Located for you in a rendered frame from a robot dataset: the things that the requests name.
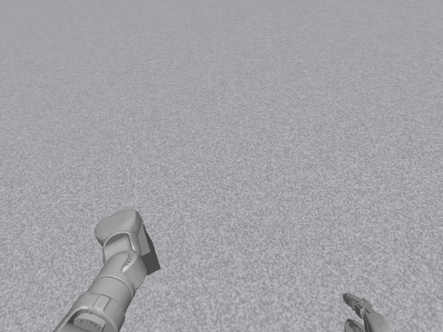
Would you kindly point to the left robot arm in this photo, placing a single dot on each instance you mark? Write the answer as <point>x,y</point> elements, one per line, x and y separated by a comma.
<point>102,308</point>

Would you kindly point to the right robot hand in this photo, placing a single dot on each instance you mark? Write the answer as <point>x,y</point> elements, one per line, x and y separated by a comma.
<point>373,322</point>

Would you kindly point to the left robot hand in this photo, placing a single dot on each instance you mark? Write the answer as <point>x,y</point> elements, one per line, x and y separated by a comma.
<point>128,219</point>

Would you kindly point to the cube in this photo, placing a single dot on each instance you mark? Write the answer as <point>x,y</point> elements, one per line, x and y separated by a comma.
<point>148,254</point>

